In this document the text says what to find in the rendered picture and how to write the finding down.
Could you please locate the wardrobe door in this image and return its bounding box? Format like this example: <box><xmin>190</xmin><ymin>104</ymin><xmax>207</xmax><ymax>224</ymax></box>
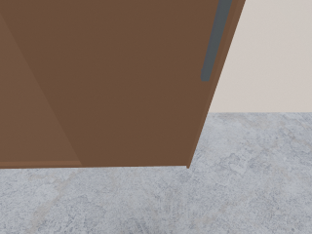
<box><xmin>0</xmin><ymin>14</ymin><xmax>80</xmax><ymax>162</ymax></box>
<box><xmin>0</xmin><ymin>0</ymin><xmax>239</xmax><ymax>167</ymax></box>

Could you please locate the handle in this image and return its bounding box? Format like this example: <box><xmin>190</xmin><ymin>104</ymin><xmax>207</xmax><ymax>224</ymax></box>
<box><xmin>200</xmin><ymin>0</ymin><xmax>232</xmax><ymax>82</ymax></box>

